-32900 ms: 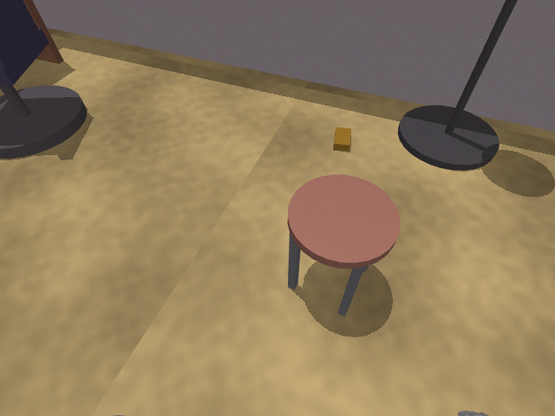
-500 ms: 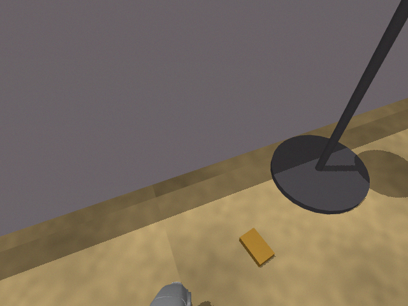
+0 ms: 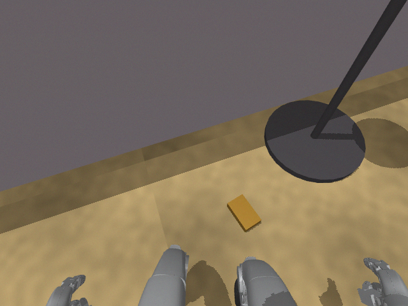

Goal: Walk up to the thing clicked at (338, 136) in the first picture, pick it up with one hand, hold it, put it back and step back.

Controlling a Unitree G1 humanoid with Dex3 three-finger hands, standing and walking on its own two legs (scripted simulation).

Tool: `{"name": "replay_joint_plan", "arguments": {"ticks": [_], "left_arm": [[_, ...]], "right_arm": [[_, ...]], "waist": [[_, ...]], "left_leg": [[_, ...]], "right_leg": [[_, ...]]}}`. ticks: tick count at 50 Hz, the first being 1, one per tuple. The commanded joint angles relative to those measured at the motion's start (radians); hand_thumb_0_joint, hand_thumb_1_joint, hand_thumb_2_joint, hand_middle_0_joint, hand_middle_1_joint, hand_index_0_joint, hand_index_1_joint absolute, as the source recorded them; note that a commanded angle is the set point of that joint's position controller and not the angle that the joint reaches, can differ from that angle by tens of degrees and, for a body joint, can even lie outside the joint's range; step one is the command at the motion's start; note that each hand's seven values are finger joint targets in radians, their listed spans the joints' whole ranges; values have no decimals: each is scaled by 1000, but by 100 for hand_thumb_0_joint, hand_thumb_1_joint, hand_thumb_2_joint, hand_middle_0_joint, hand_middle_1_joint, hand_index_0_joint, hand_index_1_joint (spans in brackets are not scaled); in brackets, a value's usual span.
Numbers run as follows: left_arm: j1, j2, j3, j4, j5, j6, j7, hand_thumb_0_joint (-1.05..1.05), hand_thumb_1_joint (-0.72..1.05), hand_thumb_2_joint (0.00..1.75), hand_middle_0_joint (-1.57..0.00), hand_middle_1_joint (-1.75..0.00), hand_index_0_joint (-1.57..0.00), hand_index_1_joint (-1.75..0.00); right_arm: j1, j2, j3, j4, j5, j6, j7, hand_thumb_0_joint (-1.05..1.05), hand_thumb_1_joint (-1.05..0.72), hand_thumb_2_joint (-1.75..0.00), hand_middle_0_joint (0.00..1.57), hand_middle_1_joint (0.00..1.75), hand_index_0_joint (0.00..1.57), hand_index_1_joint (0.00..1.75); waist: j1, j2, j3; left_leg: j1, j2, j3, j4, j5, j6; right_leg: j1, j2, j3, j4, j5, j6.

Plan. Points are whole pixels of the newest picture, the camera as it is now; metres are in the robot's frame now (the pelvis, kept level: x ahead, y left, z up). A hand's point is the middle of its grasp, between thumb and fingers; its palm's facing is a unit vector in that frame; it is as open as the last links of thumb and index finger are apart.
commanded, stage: walk up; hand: right
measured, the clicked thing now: (243, 212) +0.47 -0.16 -0.70
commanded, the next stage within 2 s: none
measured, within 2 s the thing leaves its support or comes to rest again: neither
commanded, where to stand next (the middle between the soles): +0.08 +0.05 m, yaw -1 degrees
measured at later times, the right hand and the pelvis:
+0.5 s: hand out of the picture +0.01 -0.23 -0.09, palm faces -0.06 +0.90 -0.43, open 7.4 cm; pelvis -0.03 +0.06 +0.04, yaw +6 degrees
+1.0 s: hand (331, 288) +0.13 -0.24 -0.12, palm faces -0.04 +0.94 -0.34, open 7.4 cm; pelvis +0.07 +0.03 +0.04, yaw -1 degrees
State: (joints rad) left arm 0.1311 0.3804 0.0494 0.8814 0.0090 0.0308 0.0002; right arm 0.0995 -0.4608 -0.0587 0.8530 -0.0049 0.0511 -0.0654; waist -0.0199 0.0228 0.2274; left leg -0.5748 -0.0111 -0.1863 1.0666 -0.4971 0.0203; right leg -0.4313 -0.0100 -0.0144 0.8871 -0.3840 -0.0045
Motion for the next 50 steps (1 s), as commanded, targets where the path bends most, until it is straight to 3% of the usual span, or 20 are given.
{"name": "replay_joint_plan", "arguments": {"ticks": [1, 6, 12, 14, 16, 17, 18, 19, 20, 24, 29, 34, 40, 42, 43, 44, 45, 46, 47, 50], "left_arm": [[-52, 307, 86, -80, 22, -45, 42, 0, 90, 90, -20, -30, -20, -30], [179, 353, 119, -18, 11, -100, 42, 0, 90, 90, -20, -30, -20, -30], [198, 372, 110, -49, 39, -91, 3, 0, 90, 90, -20, -30, -20, -30], [165, 373, 104, -69, 38, -80, -6, 0, 90, 90, -20, -30, -20, -30], [59, 341, 98, -100, 45, -60, -7, 0, 90, 90, -20, -30, -20, -30], [36, 270, 80, -114, 47, -51, 0, 0, 90, 90, -20, -30, -20, -30], [39, 175, 54, -144, 23, -50, 9, 0, 90, 90, -20, -30, -20, -30], [70, 185, 59, -165, 8, -45, 12, 0, 90, 90, -20, -30, -20, -30], [105, 283, 84, -138, -1, -48, 11, 0, 90, 90, -20, -30, -20, -30], [255, 306, 105, -50, -2, -43, -41, 0, 90, 90, -20, -30, -20, -30], [266, 254, 87, -68, 10, -33, -74, 0, 90, 90, -20, -30, -20, -30], [213, 286, 96, -102, 3, -31, -87, 0, 90, 90, -20, -30, -20, -30], [158, 236, 69, -86, 11, -82, -69, 0, 90, 90, -20, -30, -20, -30], [281, 233, 76, -44, 10, -105, -44, 0, 90, 90, -20, -30, -20, -30], [390, 278, 95, -8, 9, -118, -26, 0, 90, 90, -20, -30, -20, -30], [456, 350, 112, -15, 19, -125, -5, 0, 90, 90, -20, -30, -20, -30], [451, 429, 122, -48, 10, -129, -2, 0, 90, 90, -20, -30, -20, -30], [422, 425, 126, -47, -15, -126, -4, 0, 90, 90, -20, -30, -20, -30], [383, 388, 114, -63, -13, -121, 2, 0, 90, 90, -20, -30, -20, -30], [328, 293, 70, -80, -21, -144, 29, 0, 90, 90, -20, -30, -20, -30]], "right_arm": [[90, -187, -60, -4, 0, -6, 12, 0, -90, -90, 20, 30, 20, 30], [151, -207, -81, -25, -40, -16, 92, 0, -90, -90, 20, 30, 20, 30], [106, -206, -94, -26, -36, -58, 128, 0, -90, -90, 20, 30, 20, 30], [195, -190, -101, 0, -30, -64, 137, 0, -90, -90, 20, 30, 20, 30], [407, -169, -108, 76, -24, -71, 132, 0, -90, -90, 20, 30, 20, 30], [549, -193, -124, 115, -26, -72, 118, 0, -90, -90, 20, 30, 20, 30], [610, -276, -147, 112, -36, -71, 102, 0, -90, -90, 20, 30, 20, 30], [396, -293, -137, 15, -48, -77, 91, 0, -90, -90, 20, 30, 20, 30], [251, -327, -137, -43, -46, -81, 90, 0, -90, -90, 20, 30, 20, 30], [162, -277, -105, -39, -23, -136, 71, 0, -90, -90, 20, 30, 20, 30], [198, -228, -94, -18, -19, -158, 46, 0, -90, -90, 20, 30, 20, 30], [204, -255, -107, -53, -30, -149, 62, 0, -90, -90, 20, 30, 20, 30], [259, -239, -93, -51, -14, -124, 86, 0, -90, -90, 20, 30, 20, 30], [242, -203, -73, -68, -15, -104, 91, 0, -90, -90, 20, 30, 20, 30], [263, -143, -51, -77, -16, -95, 90, 0, -90, -90, 20, 30, 20, 30], [285, -57, -26, -99, -11, -90, 94, 0, -90, -90, 20, 30, 20, 30], [240, -101, -37, -116, 4, -88, 86, 0, -90, -90, 20, 30, 20, 30], [171, -183, -52, -110, -9, -82, 75, 0, -90, -90, 20, 30, 20, 30], [133, -203, -46, -115, -4, -88, 73, 0, -90, -90, 20, 30, 20, 30], [229, -157, -53, -66, 12, -71, 80, 0, -90, -90, 20, 30, 20, 30]], "waist": [[-17, -84, -187], [44, -175, -370], [77, -291, -95], [35, -339, -80], [-89, -306, -115], [-167, -145, -132], [-205, 222, -142], [-105, 139, -43], [-62, 95, -11], [55, 28, -56], [43, 71, -43], [-3, 227, -55], [-47, 158, -41], [28, 57, -118], [78, -117, -198], [100, -323, -217], [109, -328, -220], [102, -208, -174], [88, -130, -145], [26, -100, -193]], "left_leg": [[-30, -46, -68, 293, 19, 18], [-148, -9, 36, 86, 26, -14], [62, 27, 156, -235, -158, -2], [249, 14, 209, -351, -140, 18], [606, -48, 345, -566, 81, 21], [776, -24, 299, -636, 111, 18], [716, 171, -70, -754, -166, 35], [492, 389, -398, -918, -479, 95], [367, 467, -471, -1002, -651, 126], [311, 304, -153, -964, -386, 79], [397, 256, 67, -882, -14, 100], [342, 301, 23, -923, -317, 138], [436, 257, 188, -713, 125, 156], [357, 231, 249, -467, 293, 129], [261, 193, 286, -189, 350, 99], [58, 104, 307, 47, 103, 39], [-134, -17, 248, 132, -83, 22], [-129, 70, 120, 142, -83, 30], [-117, 108, 107, 158, -59, 26], [-40, 126, 103, 54, 68, 17]], "right_leg": [[40, -273, 356, -454, 159, -187], [496, -279, 448, -513, -403, -169], [148, -292, 349, -629, -412, -225], [2, -249, 289, -643, -389, -198], [-217, -108, 117, -528, -376, -97], [-357, -35, 44, -299, -368, -43], [-478, 107, 18, 119, -360, -30], [-527, 71, 146, 248, -150, -2], [-451, 6, 186, 241, -70, -6], [-241, -21, 180, 245, 139, 10], [-249, -10, 173, 163, 235, 39], [-175, -46, 95, 9, 149, 35], [-27, -21, -56, -287, 84, -15], [205, 32, -94, -415, 169, -29], [382, 35, -29, -420, 104, -42], [481, -165, 304, -509, -9, -105], [501, -396, 784, -625, 62, -243], [440, -448, 815, -596, 166, -321], [372, -415, 672, -562, 293, -333], [402, -260, 255, -403, 799, -212]]}}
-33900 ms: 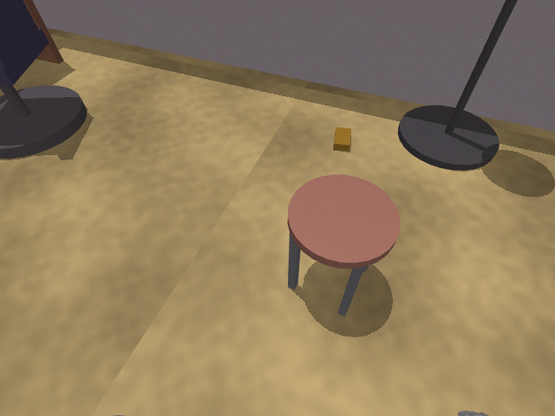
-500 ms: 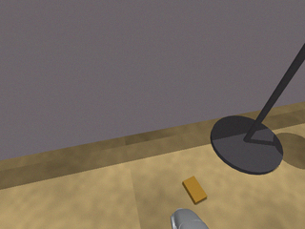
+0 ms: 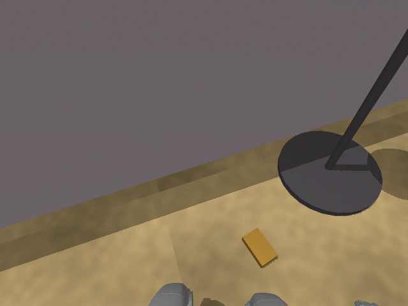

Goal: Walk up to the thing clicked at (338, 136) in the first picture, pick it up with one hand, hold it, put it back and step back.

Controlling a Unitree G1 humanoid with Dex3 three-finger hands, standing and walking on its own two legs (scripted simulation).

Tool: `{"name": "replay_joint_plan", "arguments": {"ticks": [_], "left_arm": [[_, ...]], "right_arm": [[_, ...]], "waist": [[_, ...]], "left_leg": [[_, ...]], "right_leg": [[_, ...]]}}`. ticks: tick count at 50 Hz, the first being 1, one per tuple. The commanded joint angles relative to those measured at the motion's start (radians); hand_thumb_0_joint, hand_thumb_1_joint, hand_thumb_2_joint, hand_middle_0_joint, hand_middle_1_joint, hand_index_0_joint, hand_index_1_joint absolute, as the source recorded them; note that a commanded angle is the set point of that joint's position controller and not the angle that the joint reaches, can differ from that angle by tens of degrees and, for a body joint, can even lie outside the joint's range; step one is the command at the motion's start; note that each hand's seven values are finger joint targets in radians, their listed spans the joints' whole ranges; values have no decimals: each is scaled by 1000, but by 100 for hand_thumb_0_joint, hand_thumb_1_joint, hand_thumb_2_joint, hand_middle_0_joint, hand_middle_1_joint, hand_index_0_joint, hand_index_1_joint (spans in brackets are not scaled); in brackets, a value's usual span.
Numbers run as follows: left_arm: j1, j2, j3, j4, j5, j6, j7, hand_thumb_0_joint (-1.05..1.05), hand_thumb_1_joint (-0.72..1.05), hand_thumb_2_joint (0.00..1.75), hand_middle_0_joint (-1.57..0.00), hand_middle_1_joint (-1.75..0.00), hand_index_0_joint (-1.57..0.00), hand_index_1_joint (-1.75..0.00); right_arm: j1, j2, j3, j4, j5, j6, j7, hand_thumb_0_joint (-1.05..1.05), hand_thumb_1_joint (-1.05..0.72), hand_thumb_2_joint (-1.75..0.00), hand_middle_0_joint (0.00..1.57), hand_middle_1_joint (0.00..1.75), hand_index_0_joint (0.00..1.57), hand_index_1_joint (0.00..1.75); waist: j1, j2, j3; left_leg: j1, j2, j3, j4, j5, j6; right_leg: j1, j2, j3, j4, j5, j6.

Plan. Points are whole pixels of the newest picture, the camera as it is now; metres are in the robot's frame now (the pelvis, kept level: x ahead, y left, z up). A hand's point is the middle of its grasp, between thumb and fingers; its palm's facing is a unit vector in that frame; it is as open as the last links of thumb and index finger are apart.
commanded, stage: walk up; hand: right
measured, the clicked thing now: (259, 247) +0.41 -0.18 -0.74
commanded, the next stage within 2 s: stand in 1.20 s
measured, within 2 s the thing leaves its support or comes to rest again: neither
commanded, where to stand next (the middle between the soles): +0.01 +0.02 m, yaw +0 degrees
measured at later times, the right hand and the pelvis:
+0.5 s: hand out of the picture +0.08 -0.25 -0.14, palm faces +0.04 +0.87 -0.49, open 7.4 cm; pelvis -0.03 +0.03 -0.02, yaw -3 degrees
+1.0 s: hand out of the picture -0.10 -0.29 -0.14, palm faces -0.02 +0.93 -0.36, open 7.4 cm; pelvis -0.10 +0.00 +0.02, yaw -1 degrees
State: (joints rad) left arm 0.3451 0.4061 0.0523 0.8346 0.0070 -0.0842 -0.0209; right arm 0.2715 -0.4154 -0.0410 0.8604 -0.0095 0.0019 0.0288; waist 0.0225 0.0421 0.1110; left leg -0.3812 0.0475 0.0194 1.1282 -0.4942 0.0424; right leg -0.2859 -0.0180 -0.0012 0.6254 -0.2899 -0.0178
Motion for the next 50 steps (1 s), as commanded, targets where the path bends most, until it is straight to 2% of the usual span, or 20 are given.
{"name": "replay_joint_plan", "arguments": {"ticks": [1, 6, 11, 12, 13, 15, 18, 24, 26, 28, 31, 32, 33, 34, 35, 37, 39, 42, 46, 50], "left_arm": [[87, 257, 61, -31, -20, -29, 57, 0, 90, 90, -20, -30, -20, -30], [-103, 237, 43, -96, 4, 49, 68, 0, 90, 90, -20, -30, -20, -30], [-152, 194, 37, -100, -36, 106, 57, 0, 90, 90, -20, -30, -20, -30], [-100, 157, 24, -96, -44, 111, 55, 0, 90, 90, -20, -30, -20, -30], [-40, 115, 10, -88, -46, 123, 59, 0, 90, 90, -20, -30, -20, -30], [-44, 198, 44, -63, -37, 149, 80, 0, 90, 90, -20, -30, -20, -30], [-52, 223, 62, -37, -37, 158, 68, 0, 90, 90, -20, -30, -20, -30], [-105, 213, 60, -56, -5, 167, 49, 0, 90, 90, -20, -30, -20, -30], [-111, 202, 47, -45, -4, 156, 42, 0, 90, 90, -20, -30, -20, -30], [-61, 215, 51, -6, -1, 142, 26, 0, 90, 90, -20, -30, -20, -30], [68, 216, 66, 85, 14, 138, 7, 0, 90, 90, -20, -30, -20, -30], [59, 238, 77, 85, 32, 140, -1, 0, 90, 90, -20, -30, -20, -30], [3, 313, 82, 45, 49, 144, -2, 0, 90, 90, -20, -30, -20, -30], [-112, 405, 95, 0, 36, 141, 4, 0, 90, 90, -20, -30, -20, -30], [-222, 376, 83, -18, 39, 128, 14, 0, 90, 90, -20, -30, -20, -30], [-335, 243, 45, -25, 58, 86, 34, 0, 90, 90, -20, -30, -20, -30], [-216, 258, 56, 12, 39, 59, 38, 0, 90, 90, -20, -30, -20, -30], [-109, 296, 91, 24, 34, 43, 11, 0, 90, 90, -20, -30, -20, -30], [29, 259, 85, 56, 24, 19, 21, 0, 90, 90, -20, -30, -20, -30], [32, 268, 83, 35, 17, 18, 17, 0, 90, 90, -20, -30, -20, -30]], "right_arm": [[43, -181, -67, -62, 22, -14, -17, 0, -90, -90, 20, 30, 20, 30], [-12, -150, -47, -52, 61, -2, -55, 0, -90, -90, 20, 30, 20, 30], [47, -207, -65, 7, 20, -15, -67, 0, -90, -90, 20, 30, 20, 30], [29, -263, -81, -10, 6, -23, -68, 0, -90, -90, 20, 30, 20, 30], [1, -290, -81, -41, 0, -24, -68, 0, -90, -90, 20, 30, 20, 30], [-68, -301, -78, -78, -1, -18, -72, 0, -90, -90, 20, 30, 20, 30], [-128, -249, -74, -94, -9, -4, -77, 0, -90, -90, 20, 30, 20, 30], [-44, -199, -82, -95, -13, -5, -103, 0, -90, -90, 20, 30, 20, 30], [-47, -213, -90, -91, -24, -5, -102, 0, -90, -90, 20, 30, 20, 30], [-114, -250, -100, -100, -35, 8, -88, 0, -90, -90, 20, 30, 20, 30], [-136, -266, -98, -85, -22, 35, -71, 0, -90, -90, 20, 30, 20, 30], [-100, -225, -84, -79, -22, 40, -74, 0, -90, -90, 20, 30, 20, 30], [-123, -154, -64, -91, -9, 32, -81, 0, -90, -90, 20, 30, 20, 30], [-283, -256, -107, -93, -19, 20, -97, 0, -90, -90, 20, 30, 20, 30], [-294, -285, -118, -74, -19, 12, -91, 0, -90, -90, 20, 30, 20, 30], [-103, -191, -95, 29, 20, 13, -66, 0, -90, -90, 20, 30, 20, 30], [31, -176, -84, 73, 2, 25, -45, 0, -90, -90, 20, 30, 20, 30], [-13, -250, -104, 31, -12, -6, -15, 0, -90, -90, 20, 30, 20, 30], [-127, -224, -80, -8, -13, -39, -4, 0, -90, -90, 20, 30, 20, 30], [-60, -216, -68, 4, -8, -44, 10, 0, -90, -90, 20, 30, 20, 30]], "waist": [[-21, -142, -74], [-20, -338, -65], [-72, -108, -220], [-67, 52, -233], [-48, 173, -236], [-45, 154, -215], [-26, 159, -158], [-91, 99, -230], [-97, 168, -267], [-67, 269, -269], [-7, 208, -190], [-1, 49, -139], [13, -348, -45], [78, -330, 86], [29, -231, 180], [-81, -74, 137], [-66, -109, 23], [13, -260, -30], [100, -179, -10], [74, -202, -45]], "left_leg": [[-173, 52, -83, -31, 82, -16], [-29, -12, 21, -252, 176, -51], [180, -41, 33, -593, 531, -29], [252, 103, -130, -585, 819, 12], [278, 317, -396, -660, 979, 125], [158, 394, -484, -677, 946, 267], [42, 246, -312, -669, 612, 174], [290, 238, -280, -643, 452, 172], [324, 233, -271, -657, 232, 160], [222, 229, -242, -714, -71, 134], [-93, 198, -192, -665, -189, 45], [-270, 123, -125, -519, -215, -9], [-446, -49, 27, -188, -186, -38], [-321, -60, -119, -27, -129, -53], [-200, -42, -182, 65, -75, -47], [-192, -97, -261, 102, 141, -30], [-270, -130, -202, 80, 176, -32], [-363, -92, -129, -6, 132, -75], [-454, -58, -173, -198, 132, -77], [-306, -65, -122, -282, 148, -74]], "right_leg": [[176, -241, 198, -126, 850, -188], [1, -163, 52, -83, 977, -184], [-15, -60, 22, 235, 365, -83], [-131, -1, 7, 380, 134, -45], [-233, 105, 34, 508, -331, -26], [-196, 91, 136, 706, -404, -23], [-197, 108, 181, 789, -258, 0], [-312, 113, 172, 675, -234, 51], [-262, 74, 132, 462, -267, 55], [-128, 61, 17, 230, -356, 37], [159, 72, -48, -67, -208, -9], [238, 57, 52, -122, -233, -28], [73, -203, 495, -340, -577, -109], [-317, -368, 750, -498, -764, -251], [-491, -400, 763, -522, -747, -281], [-320, -162, 362, -358, -308, -117], [-59, -159, 344, -402, -447, -45], [198, -210, 439, -451, -645, -136], [459, -251, 391, -393, -279, -157], [372, -225, 304, -422, -257, -150]]}}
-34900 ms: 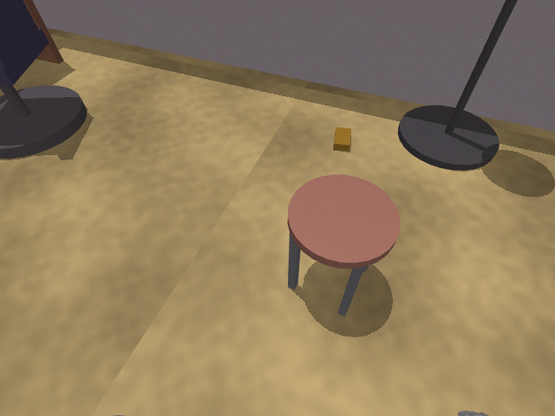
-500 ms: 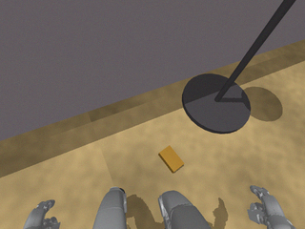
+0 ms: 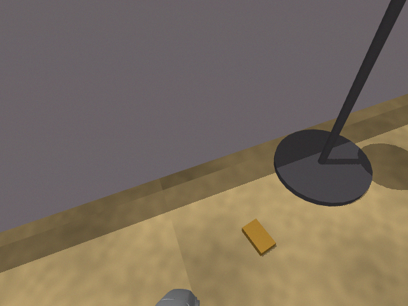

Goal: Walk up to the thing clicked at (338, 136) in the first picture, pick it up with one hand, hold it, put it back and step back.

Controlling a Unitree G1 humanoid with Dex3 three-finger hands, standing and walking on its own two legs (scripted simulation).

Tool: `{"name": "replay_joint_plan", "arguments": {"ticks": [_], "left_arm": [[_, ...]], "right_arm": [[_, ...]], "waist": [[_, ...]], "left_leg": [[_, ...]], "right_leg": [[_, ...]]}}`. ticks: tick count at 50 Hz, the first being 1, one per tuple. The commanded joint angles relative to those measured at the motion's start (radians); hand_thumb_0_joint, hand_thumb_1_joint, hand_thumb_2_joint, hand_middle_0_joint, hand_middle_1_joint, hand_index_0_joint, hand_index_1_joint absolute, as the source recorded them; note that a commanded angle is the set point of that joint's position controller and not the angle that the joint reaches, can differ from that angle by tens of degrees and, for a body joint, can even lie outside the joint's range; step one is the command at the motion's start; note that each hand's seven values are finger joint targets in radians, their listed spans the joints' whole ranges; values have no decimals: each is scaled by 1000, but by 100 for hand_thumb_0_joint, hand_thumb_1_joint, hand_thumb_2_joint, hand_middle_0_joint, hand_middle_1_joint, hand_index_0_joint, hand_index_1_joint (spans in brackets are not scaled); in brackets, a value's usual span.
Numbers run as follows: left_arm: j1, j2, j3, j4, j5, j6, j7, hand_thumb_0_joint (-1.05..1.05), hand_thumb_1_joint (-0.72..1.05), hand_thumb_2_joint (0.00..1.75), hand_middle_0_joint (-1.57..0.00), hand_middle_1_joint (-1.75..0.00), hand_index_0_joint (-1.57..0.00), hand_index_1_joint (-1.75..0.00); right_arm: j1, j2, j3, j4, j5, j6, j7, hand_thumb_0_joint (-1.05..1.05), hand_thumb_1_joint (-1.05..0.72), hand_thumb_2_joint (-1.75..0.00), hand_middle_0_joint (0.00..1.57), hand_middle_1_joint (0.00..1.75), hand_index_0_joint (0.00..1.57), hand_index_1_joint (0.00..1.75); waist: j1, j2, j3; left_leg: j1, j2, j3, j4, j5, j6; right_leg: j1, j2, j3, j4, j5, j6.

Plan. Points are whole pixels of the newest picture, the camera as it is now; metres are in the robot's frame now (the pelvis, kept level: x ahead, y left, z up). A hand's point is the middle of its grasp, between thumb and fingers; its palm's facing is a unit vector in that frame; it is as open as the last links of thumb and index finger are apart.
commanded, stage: walk up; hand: right
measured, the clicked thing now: (258, 236) +0.51 -0.17 -0.76
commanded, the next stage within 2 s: stand in 0.20 s
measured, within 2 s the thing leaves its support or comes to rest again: neither
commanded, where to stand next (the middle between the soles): +0.11 +0.02 m, yaw +2 degrees
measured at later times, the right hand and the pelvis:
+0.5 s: hand (302, 287) +0.17 -0.18 -0.16, palm faces -0.08 +0.93 -0.35, open 7.4 cm; pelvis +0.05 +0.06 -0.02, yaw +2 degrees
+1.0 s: hand (312, 284) +0.18 -0.20 -0.15, palm faces -0.05 +0.94 -0.35, open 7.4 cm; pelvis +0.08 +0.05 +0.00, yaw +3 degrees
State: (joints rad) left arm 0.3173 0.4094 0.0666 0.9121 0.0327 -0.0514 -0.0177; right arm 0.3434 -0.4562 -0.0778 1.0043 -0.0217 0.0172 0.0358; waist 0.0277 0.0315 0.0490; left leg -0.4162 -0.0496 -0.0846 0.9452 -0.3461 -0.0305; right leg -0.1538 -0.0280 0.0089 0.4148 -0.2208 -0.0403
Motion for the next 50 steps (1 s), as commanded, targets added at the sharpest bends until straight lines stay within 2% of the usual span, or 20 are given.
{"name": "replay_joint_plan", "arguments": {"ticks": [1, 3, 5, 7, 8, 9, 10, 11, 12, 13, 15, 20, 23, 24, 25, 26, 27, 28, 33, 50], "left_arm": [[21, 275, 71, -60, -9, -11, 8, 0, 90, 90, -20, -30, -20, -30], [-72, 301, 74, -99, -9, -3, -4, 0, 90, 90, -20, -30, -20, -30], [-101, 287, 67, -114, 2, 9, -14, 0, 90, 90, -20, -30, -20, -30], [-100, 252, 55, -123, 2, 19, -17, 0, 90, 90, -20, -30, -20, -30], [-70, 206, 40, -121, 2, 27, -17, 0, 90, 90, -20, -30, -20, -30], [-37, 165, 25, -131, -1, 35, -20, 0, 90, 90, -20, -30, -20, -30], [-24, 33, -6, -111, -30, 33, 9, 0, 90, 90, -20, -30, -20, -30], [-72, 161, 33, -123, -43, 43, 23, 0, 90, 90, -20, -30, -20, -30], [-29, 195, 44, -102, -50, 44, 19, 0, 90, 90, -20, -30, -20, -30], [-24, 214, 50, -80, -42, 42, 20, 0, 90, 90, -20, -30, -20, -30], [31, 189, 46, -26, -34, 46, 19, 0, 90, 90, -20, -30, -20, -30], [11, 157, 37, 9, -24, 54, 13, 0, 90, 90, -20, -30, -20, -30], [-20, 126, 27, 32, -26, 31, 17, 0, 90, 90, -20, -30, -20, -30], [-37, 129, 26, 33, -20, 17, 22, 0, 90, 90, -20, -30, -20, -30], [-62, 164, 29, 35, -9, 5, 25, 0, 90, 90, -20, -30, -20, -30], [-150, 187, 26, 23, -6, -4, 27, 0, 90, 90, -20, -30, -20, -30], [-212, 183, 18, 30, -15, -4, 23, 0, 90, 90, -20, -30, -20, -30], [-215, 156, 13, 46, -22, -2, 19, 0, 90, 90, -20, -30, -20, -30], [-195, 138, -2, 100, -31, -1, 24, 0, 90, 90, -20, -30, -20, -30], [-330, 137, -14, 151, -29, 28, 22, 0, 90, 90, -20, -30, -20, -30]], "right_arm": [[-86, -173, -33, -131, 7, -55, 11, 0, -90, -90, 20, 30, 20, 30], [-38, -169, -33, -127, 8, -62, 16, 0, -90, -90, 20, 30, 20, 30], [-13, -169, -38, -110, 7, -73, 15, 0, -90, -90, 20, 30, 20, 30], [89, -169, -44, -66, 6, -81, 4, 0, -90, -90, 20, 30, 20, 30], [163, -183, -53, -39, 5, -87, -9, 0, -90, -90, 20, 30, 20, 30], [207, -226, -67, -41, -2, -93, -23, 0, -90, -90, 20, 30, 20, 30], [25, -217, -21, -109, -8, -106, -37, 0, -90, -90, 20, 30, 20, 30], [-90, -257, -28, -152, -6, -101, -48, 0, -90, -90, 20, 30, 20, 30], [-155, -244, -27, -153, 1, -91, -54, 0, -90, -90, 20, 30, 20, 30], [-200, -214, -16, -183, 4, -87, -52, 0, -90, -90, 20, 30, 20, 30], [-182, -193, -11, -184, 19, -88, -51, 0, -90, -90, 20, 30, 20, 30], [-229, -182, -8, -167, 8, -75, -50, 0, -90, -90, 20, 30, 20, 30], [-250, -163, -2, -148, 13, -69, -50, 0, -90, -90, 20, 30, 20, 30], [-253, -138, 4, -142, 20, -68, -50, 0, -90, -90, 20, 30, 20, 30], [-240, -94, 15, -137, 33, -66, -50, 0, -90, -90, 20, 30, 20, 30], [-227, -73, 21, -126, 42, -62, -50, 0, -90, -90, 20, 30, 20, 30], [-224, -87, 21, -104, 44, -60, -48, 0, -90, -90, 20, 30, 20, 30], [-248, -97, 22, -88, 35, -63, -44, 0, -90, -90, 20, 30, 20, 30], [-278, -99, 31, -36, 24, -68, -42, 0, -90, -90, 20, 30, 20, 30], [-311, -89, 44, 69, 17, -60, -49, 0, -90, -90, 20, 30, 20, 30]], "waist": [[42, -230, 11], [-14, -308, 36], [-32, -293, 60], [-78, -195, 67], [-103, -67, 31], [-122, 75, 27], [-50, 358, 95], [-36, 213, 107], [0, 226, 129], [13, 164, 180], [6, 184, 50], [-4, 144, -29], [1, 90, -77], [7, 37, -100], [-8, -77, -122], [-55, -106, -116], [-77, -99, -101], [-63, -94, -89], [-30, -86, -98], [-21, -23, -122]], "left_leg": [[-203, 38, 8, -126, -7, -1], [-13, 103, 52, -236, -37, 17], [120, 90, 94, -337, -37, 34], [304, 55, 124, -434, 83, 36], [428, 41, 105, -451, 70, 32], [528, 74, 11, -491, -16, 46], [242, 420, -417, -752, 41, 64], [63, 425, -402, -754, 11, 174], [-57, 412, -371, -762, -123, 255], [-49, 342, -308, -727, -63, 237], [90, 286, -205, -696, -40, 192], [136, 274, -163, -684, -92, 160], [164, 255, -90, -577, 109, 147], [166, 232, -62, -529, 190, 115], [174, 181, -15, -463, 230, 76], [246, 128, 21, -474, 201, 57], [303, 135, 8, -532, 178, 60], [342, 153, -6, -549, 187, 62], [343, 179, -1, -541, 455, 67], [351, 183, 4, -647, 463, 46]], "right_leg": [[168, -214, 274, -220, -398, -145], [-5, -247, 237, -220, -439, -173], [-129, -193, 151, -162, -406, -163], [-254, -131, 91, -19, -419, -128], [-324, -97, 76, 132, -413, -102], [-454, -41, 23, 308, -456, -72], [-402, 57, 12, 448, -376, -8], [-262, 16, 98, 459, -317, -10], [-188, 15, 61, 472, -370, -25], [-196, -2, 85, 441, -366, -20], [-179, -1, 59, 422, -299, -19], [-131, -5, 28, 291, -193, 14], [-11, 3, 6, 54, -20, 24], [44, -22, 53, -40, 98, 24], [62, -120, 178, -82, 195, 4], [-25, -152, 222, -90, 193, -13], [-74, -135, 190, -53, 166, -17], [-100, -114, 159, -60, 133, -3], [15, -99, 101, -56, 339, 18], [107, -107, 73, -122, 290, 19]]}}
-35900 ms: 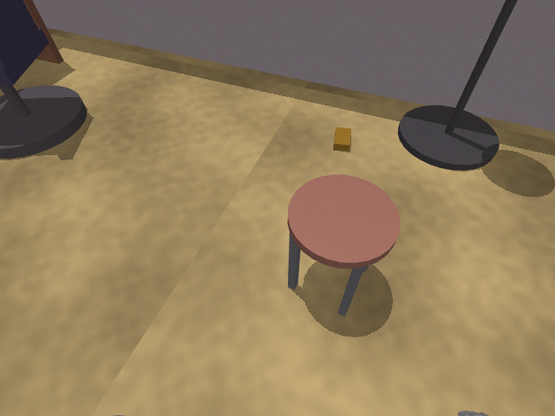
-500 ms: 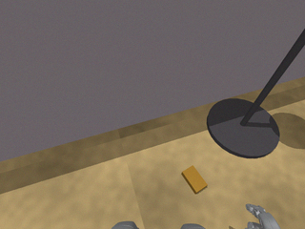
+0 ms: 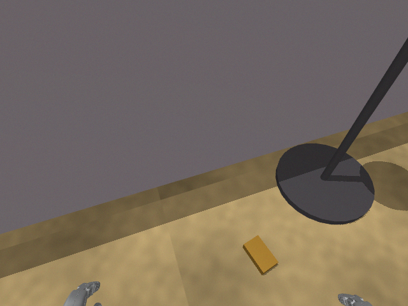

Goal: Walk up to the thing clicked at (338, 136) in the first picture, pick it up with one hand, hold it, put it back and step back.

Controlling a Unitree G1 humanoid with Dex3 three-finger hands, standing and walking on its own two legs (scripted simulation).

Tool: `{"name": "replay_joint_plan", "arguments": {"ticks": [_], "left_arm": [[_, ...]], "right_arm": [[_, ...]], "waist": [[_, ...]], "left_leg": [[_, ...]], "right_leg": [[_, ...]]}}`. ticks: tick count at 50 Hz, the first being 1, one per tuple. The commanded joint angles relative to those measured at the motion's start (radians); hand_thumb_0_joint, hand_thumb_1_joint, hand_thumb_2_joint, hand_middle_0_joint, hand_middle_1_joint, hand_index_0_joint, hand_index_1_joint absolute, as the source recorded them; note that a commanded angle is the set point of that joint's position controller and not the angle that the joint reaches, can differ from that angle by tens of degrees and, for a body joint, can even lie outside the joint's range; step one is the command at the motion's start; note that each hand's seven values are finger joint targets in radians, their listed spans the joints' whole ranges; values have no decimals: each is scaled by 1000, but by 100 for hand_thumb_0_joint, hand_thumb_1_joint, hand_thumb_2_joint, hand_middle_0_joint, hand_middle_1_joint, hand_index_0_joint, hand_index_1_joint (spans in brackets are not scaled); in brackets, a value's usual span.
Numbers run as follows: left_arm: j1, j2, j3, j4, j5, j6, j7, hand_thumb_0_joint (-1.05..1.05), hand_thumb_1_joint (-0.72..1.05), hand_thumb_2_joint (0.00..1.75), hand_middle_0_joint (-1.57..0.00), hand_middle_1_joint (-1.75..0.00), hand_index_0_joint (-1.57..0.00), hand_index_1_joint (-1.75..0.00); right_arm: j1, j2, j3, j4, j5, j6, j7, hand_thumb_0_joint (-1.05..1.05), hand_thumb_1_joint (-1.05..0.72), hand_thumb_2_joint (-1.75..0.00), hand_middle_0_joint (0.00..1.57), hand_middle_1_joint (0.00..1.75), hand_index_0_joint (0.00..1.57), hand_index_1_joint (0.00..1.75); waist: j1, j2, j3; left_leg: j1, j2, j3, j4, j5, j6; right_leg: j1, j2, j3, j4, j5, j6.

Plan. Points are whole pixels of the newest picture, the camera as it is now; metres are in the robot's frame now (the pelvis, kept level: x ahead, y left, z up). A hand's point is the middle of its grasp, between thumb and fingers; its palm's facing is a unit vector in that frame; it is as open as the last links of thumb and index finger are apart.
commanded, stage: stand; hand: right
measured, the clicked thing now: (259, 254) +0.42 -0.24 -0.76
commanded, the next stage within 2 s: rise first in 1.64 s
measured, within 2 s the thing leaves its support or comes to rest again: neither
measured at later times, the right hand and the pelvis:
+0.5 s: hand out of the picture +0.05 -0.24 -0.16, palm faces -0.02 +0.94 -0.33, open 7.4 cm; pelvis -0.01 +0.01 +0.00, yaw +0 degrees
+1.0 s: hand out of the picture +0.07 -0.24 -0.15, palm faces -0.03 +0.94 -0.34, open 7.4 cm; pelvis +0.00 +0.01 +0.00, yaw +0 degrees
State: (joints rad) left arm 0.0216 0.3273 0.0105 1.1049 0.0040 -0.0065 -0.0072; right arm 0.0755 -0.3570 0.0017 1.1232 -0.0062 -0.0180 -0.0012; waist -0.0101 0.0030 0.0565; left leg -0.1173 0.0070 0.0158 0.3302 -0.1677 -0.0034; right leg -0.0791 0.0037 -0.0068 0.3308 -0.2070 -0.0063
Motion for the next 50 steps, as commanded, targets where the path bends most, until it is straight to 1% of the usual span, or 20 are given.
{"name": "replay_joint_plan", "arguments": {"ticks": [1, 3, 5, 8, 10, 13, 14, 16, 18, 23, 24, 27, 28, 30, 35, 39, 42, 43, 48, 50], "left_arm": [[-41, 219, 44, -41, -2, -16, 13, 0, 90, 90, -20, -30, -20, -30], [-49, 216, 41, -34, 0, -15, 10, 0, 90, 90, -20, -30, -20, -30], [-53, 212, 41, -30, 0, -17, 9, 0, 90, 90, -20, -30, -20, -30], [-53, 210, 39, -21, 2, -18, 8, 0, 90, 90, -20, -30, -20, -30], [-49, 212, 41, -21, 3, -19, 8, 0, 90, 90, -20, -30, -20, -30], [-42, 219, 42, -13, 3, -20, 7, 0, 90, 90, -20, -30, -20, -30], [-33, 209, 40, -11, 4, -20, 5, 0, 90, 90, -20, -30, -20, -30], [-29, 209, 42, -13, 4, -23, 5, 0, 90, 90, -20, -30, -20, -30], [-17, 214, 41, -7, 5, -24, 6, 0, 90, 90, -20, -30, -20, -30], [-6, 212, 38, -6, 5, -24, 8, 0, 90, 90, -20, -30, -20, -30], [8, 212, 37, -2, 5, -24, 9, 0, 90, 90, -20, -30, -20, -30], [5, 223, 37, -1, 7, -22, 9, 0, 90, 90, -20, -30, -20, -30], [13, 216, 34, -2, 6, -22, 9, 0, 90, 90, -20, -30, -20, -30], [13, 220, 37, -4, 6, -23, 9, 0, 90, 90, -20, -30, -20, -30], [36, 220, 32, 0, 6, -21, 8, 0, 90, 90, -20, -30, -20, -30], [30, 222, 33, -8, 5, -23, 8, 0, 90, 90, -20, -30, -20, -30], [33, 224, 34, -11, 5, -25, 10, 0, 90, 90, -20, -30, -20, -30], [44, 221, 31, -5, 6, -25, 10, 0, 90, 90, -20, -30, -20, -30], [34, 223, 30, -11, 4, -22, 11, 0, 90, 90, -20, -30, -20, -30], [43, 222, 29, -12, 4, -21, 12, 0, 90, 90, -20, -30, -20, -30]], "right_arm": [[-47, -190, -36, -45, 0, -24, -13, 0, -90, -90, 20, 30, 20, 30], [-45, -187, -33, -39, 0, -23, -12, 0, -90, -90, 20, 30, 20, 30], [-39, -191, -34, -34, -1, -24, -13, 0, -90, -90, 20, 30, 20, 30], [-30, -196, -35, -28, 0, -24, -12, 0, -90, -90, 20, 30, 20, 30], [-32, -201, -38, -24, -1, -20, -13, 0, -90, -90, 20, 30, 20, 30], [-24, -200, -39, -23, -3, -19, -11, 0, -90, -90, 20, 30, 20, 30], [-20, -203, -38, -23, -2, -21, -10, 0, -90, -90, 20, 30, 20, 30], [-15, -199, -38, -25, -4, -23, -9, 0, -90, -90, 20, 30, 20, 30], [-18, -198, -38, -28, -1, -24, -9, 0, -90, -90, 20, 30, 20, 30], [-12, -197, -35, -30, -2, -24, -10, 0, -90, -90, 20, 30, 20, 30], [-18, -203, -38, -32, 0, -22, -10, 0, -90, -90, 20, 30, 20, 30], [-3, -196, -35, -29, 0, -17, -9, 0, -90, -90, 20, 30, 20, 30], [-5, -201, -36, -30, -1, -16, -7, 0, -90, -90, 20, 30, 20, 30], [-5, -197, -35, -33, -4, -17, -9, 0, -90, -90, 20, 30, 20, 30], [-6, -202, -35, -35, 0, -17, -7, 0, -90, -90, 20, 30, 20, 30], [-5, -201, -34, -40, -2, -18, -8, 0, -90, -90, 20, 30, 20, 30], [-10, -204, -34, -44, -2, -23, -9, 0, -90, -90, 20, 30, 20, 30], [-13, -207, -36, -43, 2, -23, -9, 0, -90, -90, 20, 30, 20, 30], [-8, -200, -32, -42, -1, -21, -10, 0, -90, -90, 20, 30, 20, 30], [-14, -209, -35, -44, 1, -22, -10, 0, -90, -90, 20, 30, 20, 30]], "waist": [[18, 14, -123], [15, 6, -99], [15, 10, -106], [8, 2, -95], [12, -5, -75], [8, -18, -53], [8, 6, -48], [9, 6, -78], [11, -22, -93], [10, -3, -94], [15, 0, -92], [7, -19, -66], [10, -8, -63], [8, 2, -68], [12, 7, -49], [10, 15, -70], [17, -1, -102], [16, 12, -83], [14, 1, -84], [19, 10, -101]], "left_leg": [[39, 122, -94, -31, 259, 19], [23, 121, -98, -48, 201, 17], [21, 121, -94, -46, 210, 19], [26, 120, -99, -60, 143, 16], [1, 115, -101, -68, 65, 14], [-10, 117, -106, -79, 14, 13], [-10, 116, -109, -84, -14, 12], [-17, 120, -113, -75, 25, 18], [18, 123, -112, -67, 62, 20], [18, 126, -110, -60, 105, 22], [20, 125, -112, -60, 90, 24], [-1, 118, -113, -71, 19, 20], [-9, 120, -115, -73, 10, 21], [0, 119, -106, -62, 40, 23], [-11, 120, -120, -81, -12, 21], [-11, 120, -114, -73, 43, 26], [17, 125, -110, -56, 146, 25], [19, 124, -113, -62, 142, 25], [13, 121, -108, -66, 121, 22], [30, 128, -114, -62, 165, 24]], "right_leg": [[34, -140, 93, -50, 259, -13], [21, -139, 92, -61, 206, -12], [35, -142, 94, -64, 230, -11], [4, -133, 94, -84, 159, -12], [-13, -128, 95, -98, 80, -12], [-41, -125, 101, -102, 37, -13], [-52, -120, 101, -101, 31, -13], [-9, -127, 100, -85, 88, -13], [-27, -128, 102, -88, 88, -15], [-22, -129, 102, -77, 126, -13], [-32, -127, 100, -83, 110, -10], [-51, -123, 102, -91, 47, -11], [-48, -122, 101, -92, 43, -11], [-41, -131, 108, -89, 92, -12], [-64, -120, 101, -90, 38, -10], [-31, -127, 103, -78, 99, -10], [-6, -134, 99, -65, 160, -9], [-27, -128, 99, -69, 149, -5], [-16, -133, 97, -68, 143, -7], [-8, -135, 93, -59, 160, -7]]}}
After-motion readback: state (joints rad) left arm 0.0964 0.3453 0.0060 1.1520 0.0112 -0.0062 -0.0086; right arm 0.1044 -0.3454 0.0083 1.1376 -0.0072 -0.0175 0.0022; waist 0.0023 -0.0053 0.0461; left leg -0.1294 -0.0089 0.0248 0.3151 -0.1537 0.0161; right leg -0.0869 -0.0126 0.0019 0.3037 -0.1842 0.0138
